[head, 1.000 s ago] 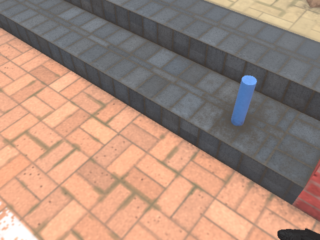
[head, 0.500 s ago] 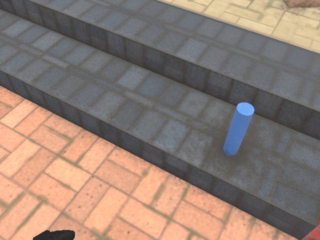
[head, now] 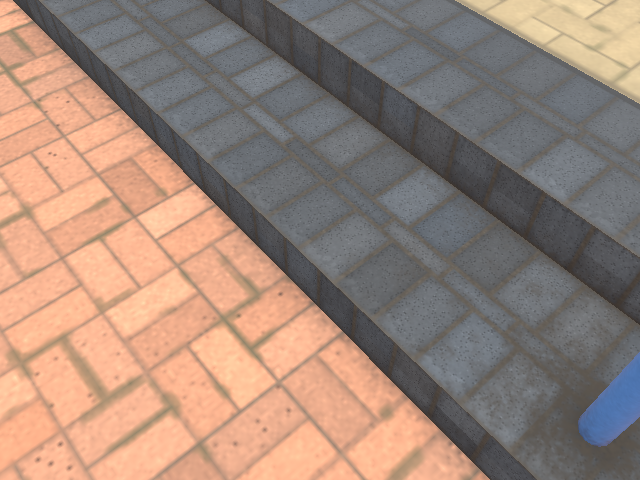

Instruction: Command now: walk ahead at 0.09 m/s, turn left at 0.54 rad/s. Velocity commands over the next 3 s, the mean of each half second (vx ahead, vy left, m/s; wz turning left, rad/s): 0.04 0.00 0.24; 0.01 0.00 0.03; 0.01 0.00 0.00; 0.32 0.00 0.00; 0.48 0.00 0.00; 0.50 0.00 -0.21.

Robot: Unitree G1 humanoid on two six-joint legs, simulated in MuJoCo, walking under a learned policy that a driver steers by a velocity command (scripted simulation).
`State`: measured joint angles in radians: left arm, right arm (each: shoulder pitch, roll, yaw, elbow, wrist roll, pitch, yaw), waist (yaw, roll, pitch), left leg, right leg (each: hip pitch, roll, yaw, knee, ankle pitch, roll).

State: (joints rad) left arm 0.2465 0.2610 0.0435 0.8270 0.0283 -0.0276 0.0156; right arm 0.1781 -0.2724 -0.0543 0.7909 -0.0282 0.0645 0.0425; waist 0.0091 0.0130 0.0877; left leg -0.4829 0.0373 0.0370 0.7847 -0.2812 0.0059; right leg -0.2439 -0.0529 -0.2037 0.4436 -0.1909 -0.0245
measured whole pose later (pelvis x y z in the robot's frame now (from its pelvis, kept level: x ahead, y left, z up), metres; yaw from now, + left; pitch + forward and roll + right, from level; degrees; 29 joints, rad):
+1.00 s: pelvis +0.04 +0.01 +0.00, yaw +6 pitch -2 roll +0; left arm 0.14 0.23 0.03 1.10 0.01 -0.01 0.04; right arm 0.14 -0.24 -0.04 0.95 -0.01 0.02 -0.03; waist 0.00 0.00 0.04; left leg -0.22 -0.04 0.00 0.46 -0.21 0.04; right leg -0.15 -0.02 0.02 0.46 -0.28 0.03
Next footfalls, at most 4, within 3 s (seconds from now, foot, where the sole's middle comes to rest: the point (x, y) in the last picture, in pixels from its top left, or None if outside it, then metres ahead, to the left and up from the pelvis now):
0.08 left None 0.09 0.11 -0.78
0.50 right None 0.08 -0.12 -0.78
2.16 left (270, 479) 0.44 0.13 -0.78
2.64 right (346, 393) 0.63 -0.02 -0.78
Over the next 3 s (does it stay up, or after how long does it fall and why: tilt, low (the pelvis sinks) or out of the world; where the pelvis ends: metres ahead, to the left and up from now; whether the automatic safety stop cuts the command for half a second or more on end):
stays up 0.69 0.09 0.01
